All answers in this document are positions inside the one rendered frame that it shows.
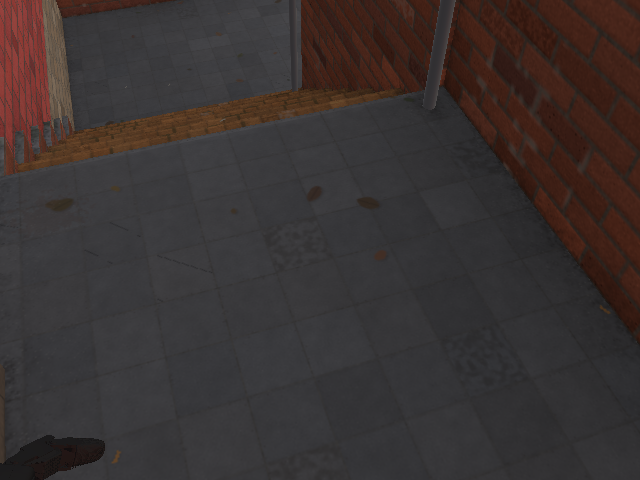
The left robot hand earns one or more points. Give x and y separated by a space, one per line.
45 456

